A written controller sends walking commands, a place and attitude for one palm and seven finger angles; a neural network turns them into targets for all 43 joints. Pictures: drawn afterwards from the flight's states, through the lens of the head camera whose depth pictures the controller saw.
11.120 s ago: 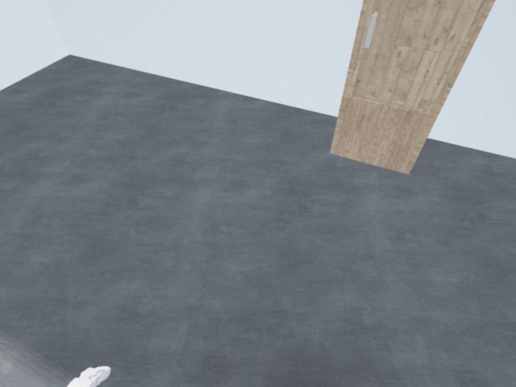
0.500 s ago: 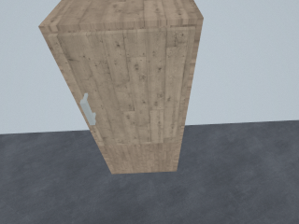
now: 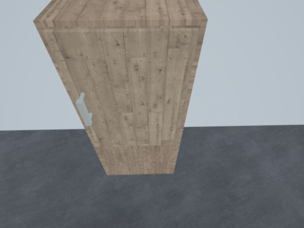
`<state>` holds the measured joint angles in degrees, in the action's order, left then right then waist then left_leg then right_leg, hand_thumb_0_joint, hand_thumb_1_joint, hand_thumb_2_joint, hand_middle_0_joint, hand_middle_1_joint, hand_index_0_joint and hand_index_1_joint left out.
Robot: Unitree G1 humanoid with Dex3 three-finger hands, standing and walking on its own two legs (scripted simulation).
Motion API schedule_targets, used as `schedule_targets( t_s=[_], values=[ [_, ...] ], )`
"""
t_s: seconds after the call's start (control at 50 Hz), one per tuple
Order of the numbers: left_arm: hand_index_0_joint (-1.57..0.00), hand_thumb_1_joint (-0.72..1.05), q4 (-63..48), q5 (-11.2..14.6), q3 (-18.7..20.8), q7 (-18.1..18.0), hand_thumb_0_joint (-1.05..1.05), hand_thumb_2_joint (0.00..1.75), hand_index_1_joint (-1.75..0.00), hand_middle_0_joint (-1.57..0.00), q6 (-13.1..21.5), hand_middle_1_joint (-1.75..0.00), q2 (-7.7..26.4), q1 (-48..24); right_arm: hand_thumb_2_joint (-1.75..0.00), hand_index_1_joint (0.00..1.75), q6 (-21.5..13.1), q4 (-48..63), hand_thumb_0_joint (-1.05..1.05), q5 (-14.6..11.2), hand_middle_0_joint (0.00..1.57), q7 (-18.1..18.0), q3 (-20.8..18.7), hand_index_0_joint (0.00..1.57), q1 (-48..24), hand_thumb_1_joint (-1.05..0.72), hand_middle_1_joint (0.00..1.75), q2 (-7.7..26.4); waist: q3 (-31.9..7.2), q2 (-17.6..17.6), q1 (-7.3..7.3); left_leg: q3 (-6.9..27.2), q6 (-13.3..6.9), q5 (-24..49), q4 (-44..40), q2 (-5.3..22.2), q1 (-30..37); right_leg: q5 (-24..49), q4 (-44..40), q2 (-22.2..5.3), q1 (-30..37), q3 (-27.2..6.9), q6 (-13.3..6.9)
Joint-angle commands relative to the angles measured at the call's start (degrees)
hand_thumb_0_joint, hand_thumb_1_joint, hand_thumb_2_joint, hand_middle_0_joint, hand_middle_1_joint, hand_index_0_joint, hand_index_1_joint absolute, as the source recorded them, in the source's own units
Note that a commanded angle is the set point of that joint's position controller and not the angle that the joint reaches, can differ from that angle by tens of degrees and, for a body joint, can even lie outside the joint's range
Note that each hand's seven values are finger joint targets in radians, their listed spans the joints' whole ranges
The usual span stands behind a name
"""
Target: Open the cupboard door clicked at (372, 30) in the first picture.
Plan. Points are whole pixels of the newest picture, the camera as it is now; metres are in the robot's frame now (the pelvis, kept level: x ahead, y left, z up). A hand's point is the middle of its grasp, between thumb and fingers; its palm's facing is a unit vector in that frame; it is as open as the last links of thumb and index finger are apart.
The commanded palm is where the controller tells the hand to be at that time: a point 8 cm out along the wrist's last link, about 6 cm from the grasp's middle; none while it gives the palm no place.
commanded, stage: look again from close up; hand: left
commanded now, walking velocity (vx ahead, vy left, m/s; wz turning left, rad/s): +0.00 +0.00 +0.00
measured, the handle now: (85, 109) +0.50 +0.29 -0.04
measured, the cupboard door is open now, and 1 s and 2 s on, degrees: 0 0 0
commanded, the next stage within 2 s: come to a stop and stand still in 0.12 s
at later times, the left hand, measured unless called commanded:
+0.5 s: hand out of the picture +0.01 +0.20 -0.18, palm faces +0.00 -0.97 -0.22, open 7.4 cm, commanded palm none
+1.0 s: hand out of the picture -0.03 +0.22 -0.18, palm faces +0.01 -0.98 -0.17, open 7.4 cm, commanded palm none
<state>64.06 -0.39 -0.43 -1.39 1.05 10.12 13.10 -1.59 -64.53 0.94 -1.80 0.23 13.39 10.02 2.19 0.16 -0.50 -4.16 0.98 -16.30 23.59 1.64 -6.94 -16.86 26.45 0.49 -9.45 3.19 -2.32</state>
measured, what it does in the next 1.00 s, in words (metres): shifts its weight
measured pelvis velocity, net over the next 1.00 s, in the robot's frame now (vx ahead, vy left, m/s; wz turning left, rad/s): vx -0.02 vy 0.05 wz -0.01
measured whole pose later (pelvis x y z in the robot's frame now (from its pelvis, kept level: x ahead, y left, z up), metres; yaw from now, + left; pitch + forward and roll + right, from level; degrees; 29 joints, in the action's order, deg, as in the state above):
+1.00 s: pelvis -0.02 +0.05 +0.00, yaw -1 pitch -1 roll +0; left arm 63.6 -0.5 -1.1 -1.9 0.3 9.1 17.6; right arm -1.4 -63.9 0.7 -1.1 0.7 16.9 8.3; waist 2.0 -1.0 -0.2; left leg -4.4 -3.8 -12.9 24.0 -2.6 -10.6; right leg -14.3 24.9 -2.6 -9.9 1.5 1.6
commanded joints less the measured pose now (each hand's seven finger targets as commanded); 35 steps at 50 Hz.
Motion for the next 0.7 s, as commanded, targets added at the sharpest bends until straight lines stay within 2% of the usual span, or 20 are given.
schedule_targets(
  t_s=[0.0, 0.22, 0.24, 0.26, 0.28, 0.3, 0.32, 0.34, 0.36, 0.38, 0.4, 0.42, 0.44, 0.48, 0.5, 0.54, 0.56, 0.6, 0.68],
  values=[
    [-0.2, 0.9, -2.1, -0.2, 1.6, -0.5, 0.0, 0.9, -0.3, -0.2, 1.0, -0.3, 8.4, 2.1, -0.9, 0.3, -0.5, 1.7, 0.0, -0.1, 0.2, -0.3, -0.9, 0.2, 2.4, -0.9, 0.3, 6.7, -0.9, -0.6, 0.44, 4.1, -2.3, 13.6, -2.6, 5.1, -0.4, 20.2, -3.9, -7.3, 0.2, -7.0, -0.8],
    [-0.2, 0.9, -2.5, -0.2, 1.9, -0.3, 0.0, 0.9, -0.3, -0.2, 1.1, -0.3, 9.5, 1.1, -0.9, 0.3, -0.5, 1.8, 0.0, -0.1, 0.2, -0.3, -1.1, 0.2, 0.6, -0.9, 0.3, 8.0, -1.9, -1.0, 0.18, 4.0, -2.1, 14.1, -2.9, 5.3, 0.4, 22.3, -4.7, -7.7, 1.1, -7.1, -0.7],
    [-0.2, 0.9, -0.1, -0.5, 1.9, -3.1, 0.0, 0.9, -0.3, -0.2, 1.7, -0.3, 7.3, 9.3, -0.9, 0.3, -0.3, 5.6, 0.0, -1.0, 0.2, 0.1, -1.8, 0.2, -3.7, -0.9, 0.3, 7.4, -0.8, -2.8, -1.96, -0.6, -0.3, 9.8, 12.3, 4.9, -5.9, 50.0, -4.3, -12.4, 2.2, -11.9, 4.3],
    [-0.2, 0.9, -1.5, -0.8, 2.2, -2.9, 0.0, 0.9, -0.3, -0.2, 2.5, -0.3, 11.2, 8.4, -0.9, 0.3, 0.4, 7.9, 0.0, -0.9, 0.2, 0.5, -1.2, 0.2, -2.9, -0.9, 0.3, 6.3, -0.5, -3.4, 0.0, 0.2, -0.4, -0.5, 12.7, 1.4, -11.8, 65.1, -2.0, -14.8, 8.7, -12.5, 1.8],
    [-0.2, 0.9, -3.0, -0.7, 2.3, -2.7, 0.0, 0.9, -0.3, -0.2, 2.8, -0.3, 11.3, 8.5, -0.9, 0.3, 0.4, 7.9, 0.0, -0.7, 0.2, 0.4, -1.4, 0.2, -0.7, -0.9, 0.3, 4.5, -5.3, -4.2, -0.17, 0.9, -1.4, -5.8, 12.6, 1.0, -13.4, 72.8, 0.7, -16.3, 13.6, -14.0, 0.3],
    [-0.2, 0.9, -3.8, -0.8, 2.1, -2.7, 0.0, 0.9, -0.3, -0.2, 2.7, -0.3, 10.2, 7.6, -0.9, 0.3, 0.4, 8.2, 0.0, -0.8, 0.2, 0.4, -1.9, 0.2, 0.2, -0.9, 0.3, 4.7, -8.4, -4.6, 0.65, 1.5, -1.7, -5.7, 11.6, 1.0, -13.5, 71.4, 2.3, -15.6, 15.6, -11.8, -3.0],
    [-0.2, 0.9, -4.6, -0.7, 1.7, -2.5, 0.0, 0.9, -0.3, -0.2, 2.3, -0.3, 9.2, 7.0, -0.9, 0.3, 0.6, 8.3, 0.0, -0.8, 0.2, 0.5, -1.7, 0.2, 0.5, -0.9, 0.3, 4.2, -10.0, -6.2, 0.69, 1.6, -1.4, -4.2, 9.3, 1.0, -10.8, 64.6, 2.1, -14.5, 14.6, -10.1, -4.0],
    [-0.2, 0.9, -5.3, -0.4, 1.5, -2.4, 0.0, 0.9, -0.3, -0.2, 2.0, -0.3, 8.8, 5.1, -0.9, 0.3, 0.8, 8.1, 0.0, -0.8, 0.2, 0.5, -1.7, 0.2, 1.8, -0.9, 0.3, 4.3, -10.7, -6.9, 1.96, 1.8, -1.3, 0.2, 5.5, 0.6, -6.2, 55.0, 2.0, -12.8, 11.3, -8.9, -3.7],
    [-0.2, 0.9, -6.3, -0.2, 1.4, -2.2, 0.0, 0.9, -0.3, -0.2, 1.5, -0.3, 8.7, 2.9, -0.9, 0.3, 0.9, 7.7, 0.0, -0.6, 0.2, 0.6, -1.8, 0.2, 3.0, -0.9, 0.3, 4.6, -9.3, -6.0, 2.65, 2.0, -1.3, 6.5, 2.7, 0.8, -2.3, 43.5, 2.3, -10.4, 7.0, -7.2, -2.7],
    [-0.2, 0.9, -6.8, 0.0, 1.3, -2.0, 0.0, 0.9, -0.3, -0.2, 1.1, -0.3, 7.5, 2.4, -0.9, 0.3, 0.7, 7.6, 0.0, -0.3, 0.2, 0.6, -1.9, 0.2, 3.3, -0.9, 0.3, 6.3, -7.2, -3.4, 2.59, 4.0, -2.0, 11.8, 2.4, 3.3, -0.6, 28.9, 1.3, -8.6, 1.9, -6.6, -1.4],
    [-0.2, 0.9, -7.0, 0.0, 1.2, -1.9, 0.0, 0.9, -0.3, -0.2, 0.8, -0.3, 6.9, 2.1, -0.9, 0.3, 0.7, 8.0, 0.0, -0.1, 0.2, 0.5, -1.9, 0.2, 2.1, -0.9, 0.3, 7.2, -4.3, -0.8, 2.0, 5.4, -2.6, 13.8, 1.9, 5.0, -1.7, 18.6, -0.9, -7.2, -1.1, -6.5, -0.6],
    [-0.2, 0.9, -7.1, -0.2, 1.1, -1.7, 0.0, 0.9, -0.3, -0.2, 0.4, -0.3, 6.6, 1.9, -0.9, 0.3, 1.0, 8.5, 0.0, 0.0, 0.2, 0.7, -1.7, 0.2, 0.4, -0.9, 0.3, 6.8, 0.5, -0.7, 1.44, 5.9, -2.6, 9.5, 0.5, 5.2, -4.5, 9.7, -3.5, -6.6, -3.7, -6.7, -0.2],
    [-0.2, 0.9, -6.8, -0.4, 0.8, -1.5, 0.0, 0.9, -0.3, -0.2, 0.1, -0.3, 6.5, 1.9, -0.9, 0.3, 1.1, 8.4, 0.0, 0.0, 0.2, 0.9, -1.4, 0.2, -0.5, -0.9, 0.3, 6.4, 4.6, 1.9, 1.16, 6.8, -2.7, 5.0, -1.6, 4.6, -6.7, 2.8, -5.0, -6.4, -5.9, -7.4, -0.2],
    [-0.2, 0.9, -6.2, -0.6, 0.7, -1.1, 0.0, 0.9, -0.3, -0.2, 0.1, -0.3, 6.5, 3.3, -0.9, 0.3, 0.9, 8.3, 0.0, 0.0, 0.2, 1.0, -1.3, 0.2, 0.4, -0.9, 0.3, 6.6, 7.6, 1.7, 1.0, 8.2, -3.1, 1.2, -3.9, 4.5, -8.9, -1.2, -5.7, -5.4, -7.1, -7.3, 0.1],
    [-0.2, 0.9, -6.0, -0.6, 0.6, -0.9, 0.0, 0.9, -0.3, -0.2, 0.1, -0.3, 6.3, 3.7, -0.9, 0.3, 0.9, 8.2, 0.0, 0.1, 0.2, 1.0, -1.3, 0.2, 0.9, -0.9, 0.3, 6.7, 7.5, 1.2, 1.0, 8.6, -3.2, -2.1, -5.2, 4.4, -9.4, -2.9, -5.9, -5.3, -7.1, -7.2, 0.0],
    [-0.2, 0.9, -6.0, -0.6, 0.5, -0.7, 0.0, 0.9, -0.3, -0.2, 0.1, -0.3, 6.0, 4.4, -0.9, 0.3, 0.7, 8.2, 0.0, 0.2, 0.2, 1.0, -1.4, 0.2, 1.6, -0.9, 0.3, 7.0, 6.3, 0.7, 0.95, 9.4, -3.4, -5.4, -6.8, 4.3, -9.8, -3.2, -5.5, -5.1, -6.4, -7.0, 0.2],
    [-0.2, 0.9, -6.1, -0.6, 0.6, -0.7, 0.0, 0.9, -0.3, -0.2, 0.0, -0.3, 6.0, 4.7, -0.9, 0.3, 0.5, 7.9, 0.0, 0.2, 0.2, 1.0, -1.5, 0.2, 2.2, -0.9, 0.3, 6.8, 5.5, 1.7, 0.76, 9.8, -3.6, -5.6, -7.7, 4.6, -9.9, -1.6, -4.9, -5.0, -5.2, -6.1, 0.3],
    [-0.2, 0.9, -6.0, -0.6, 0.6, -0.6, 0.0, 0.9, -0.3, -0.2, -0.2, -0.3, 5.4, 5.6, -0.9, 0.3, 0.4, 7.9, 0.0, 0.2, 0.2, 0.9, -1.5, 0.2, 2.3, -0.9, 0.3, 7.4, 2.9, 1.2, 0.52, 10.6, -3.8, -7.9, -8.8, 5.0, -10.0, -0.8, -3.8, -4.9, -3.4, -5.2, 0.6],
    [-0.2, 0.9, -5.5, -0.6, 0.6, -0.4, 0.0, 0.9, -0.3, -0.2, -0.1, -0.3, 5.0, 6.3, -0.9, 0.3, -0.1, 7.3, 0.0, 0.1, 0.2, 0.8, -1.4, 0.2, 3.1, -0.9, 0.3, 7.5, 0.5, 1.7, 0.22, 11.1, -4.2, -6.9, -9.6, 5.3, -9.4, 1.7, -2.8, -5.1, -1.8, -4.3, 0.8]
  ],
)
